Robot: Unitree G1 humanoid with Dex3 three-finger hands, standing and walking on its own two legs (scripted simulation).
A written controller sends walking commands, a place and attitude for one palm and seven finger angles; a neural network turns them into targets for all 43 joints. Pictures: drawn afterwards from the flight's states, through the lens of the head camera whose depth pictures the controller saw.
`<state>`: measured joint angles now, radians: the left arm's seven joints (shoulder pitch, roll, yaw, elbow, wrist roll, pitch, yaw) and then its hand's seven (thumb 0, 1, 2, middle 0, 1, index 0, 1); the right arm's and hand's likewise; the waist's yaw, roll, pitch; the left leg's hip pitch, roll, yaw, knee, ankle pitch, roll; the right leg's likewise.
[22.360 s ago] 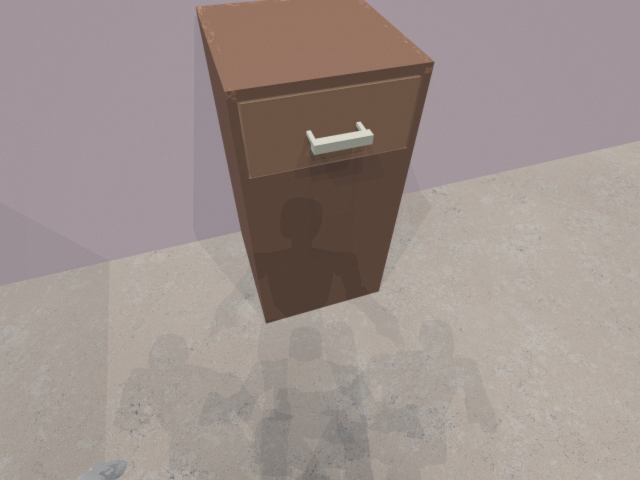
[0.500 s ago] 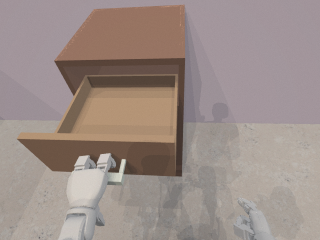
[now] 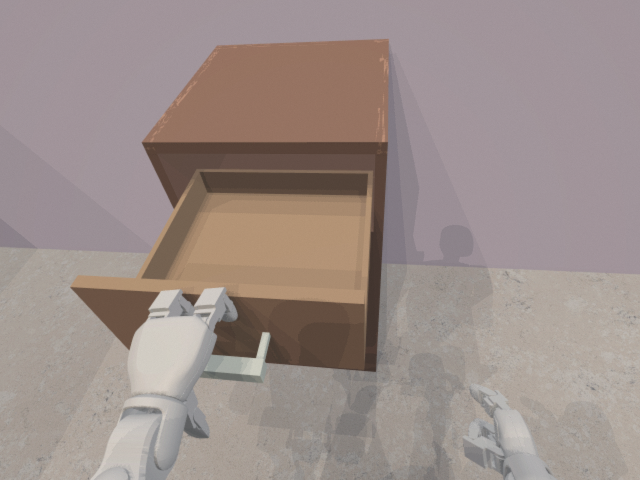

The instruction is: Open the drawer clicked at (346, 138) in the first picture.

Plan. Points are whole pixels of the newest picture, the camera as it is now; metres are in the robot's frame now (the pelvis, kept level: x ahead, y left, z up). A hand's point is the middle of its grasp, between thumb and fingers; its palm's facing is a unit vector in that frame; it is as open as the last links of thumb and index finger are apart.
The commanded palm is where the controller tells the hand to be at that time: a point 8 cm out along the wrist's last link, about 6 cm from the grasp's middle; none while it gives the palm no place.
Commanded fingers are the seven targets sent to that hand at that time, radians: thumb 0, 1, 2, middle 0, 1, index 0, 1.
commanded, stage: lift the hand off the handle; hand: left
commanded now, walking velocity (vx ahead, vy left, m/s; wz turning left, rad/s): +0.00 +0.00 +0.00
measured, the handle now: (220, 351) +0.27 +0.20 +0.00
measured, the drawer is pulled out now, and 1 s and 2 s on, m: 0.30 0.30 0.30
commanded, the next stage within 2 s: draw the hand back to the body in 0.70 s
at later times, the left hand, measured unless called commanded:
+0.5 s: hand (180, 315) +0.24 +0.19 +0.13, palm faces +0.20 -0.13 -0.97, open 13.8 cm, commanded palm +0.19 +0.19 +0.18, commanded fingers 0.00 -0.50 0.30 -0.30 -1.20 -0.30 -1.20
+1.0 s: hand (169, 314) +0.23 +0.20 +0.14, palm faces +0.15 -0.09 -0.98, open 13.8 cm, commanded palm +0.19 +0.20 +0.19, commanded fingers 0.00 -0.50 0.30 -0.30 -1.20 -0.30 -1.20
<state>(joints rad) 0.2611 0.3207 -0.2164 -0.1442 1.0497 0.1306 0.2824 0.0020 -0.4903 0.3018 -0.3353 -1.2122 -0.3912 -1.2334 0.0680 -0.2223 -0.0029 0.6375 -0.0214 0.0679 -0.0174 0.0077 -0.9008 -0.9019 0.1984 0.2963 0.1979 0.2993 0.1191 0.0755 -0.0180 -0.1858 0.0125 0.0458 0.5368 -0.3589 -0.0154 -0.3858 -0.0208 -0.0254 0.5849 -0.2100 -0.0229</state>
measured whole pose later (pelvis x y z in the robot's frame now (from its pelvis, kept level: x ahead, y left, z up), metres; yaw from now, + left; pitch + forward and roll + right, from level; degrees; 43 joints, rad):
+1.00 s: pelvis +0.00 -0.01 +0.01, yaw +0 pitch -4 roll +1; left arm 0.19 0.45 -0.12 -0.37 0.91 0.20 0.04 0.00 -0.49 0.30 -0.32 -1.21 -0.32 -1.20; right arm 0.04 -0.26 0.04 0.63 0.02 0.14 0.02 0.01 -0.90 -0.90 0.20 0.30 0.20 0.30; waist 0.11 0.13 0.02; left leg -0.04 0.03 0.05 0.40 -0.29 -0.02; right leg -0.24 0.00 -0.03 0.45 -0.15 -0.03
